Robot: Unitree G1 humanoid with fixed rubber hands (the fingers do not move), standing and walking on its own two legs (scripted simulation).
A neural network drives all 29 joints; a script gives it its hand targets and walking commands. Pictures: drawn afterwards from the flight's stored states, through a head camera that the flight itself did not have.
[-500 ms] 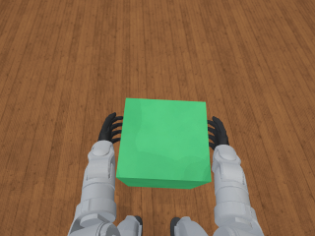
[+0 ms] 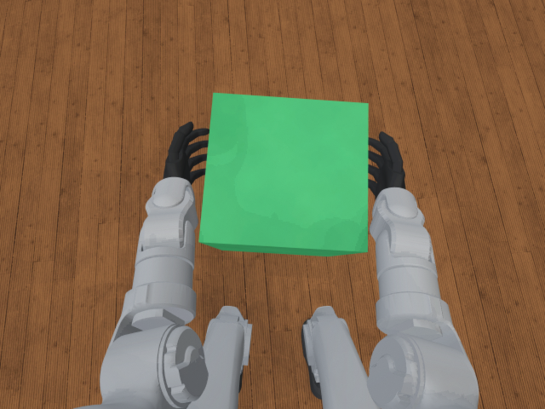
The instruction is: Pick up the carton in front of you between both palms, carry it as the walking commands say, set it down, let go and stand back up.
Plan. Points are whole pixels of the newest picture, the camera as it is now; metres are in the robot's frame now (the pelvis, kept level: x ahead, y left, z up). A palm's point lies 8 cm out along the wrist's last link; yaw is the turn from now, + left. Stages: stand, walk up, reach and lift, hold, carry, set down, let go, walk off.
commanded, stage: set down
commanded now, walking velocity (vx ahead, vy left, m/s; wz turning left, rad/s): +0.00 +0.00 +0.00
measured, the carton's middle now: (281, 190) +0.45 -0.01 -0.14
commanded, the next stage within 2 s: none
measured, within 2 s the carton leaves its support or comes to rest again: rests again in 1.50 s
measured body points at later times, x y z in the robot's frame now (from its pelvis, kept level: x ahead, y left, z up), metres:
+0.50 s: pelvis -0.02 +0.00 -0.13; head +0.28 +0.01 +0.20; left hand +0.49 +0.14 -0.24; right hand +0.48 -0.16 -0.24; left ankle +0.07 +0.12 -0.59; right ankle +0.07 -0.12 -0.59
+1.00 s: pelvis -0.03 +0.00 -0.23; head +0.32 +0.00 +0.04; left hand +0.52 +0.14 -0.39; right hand +0.50 -0.17 -0.39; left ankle +0.07 +0.12 -0.59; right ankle +0.07 -0.12 -0.59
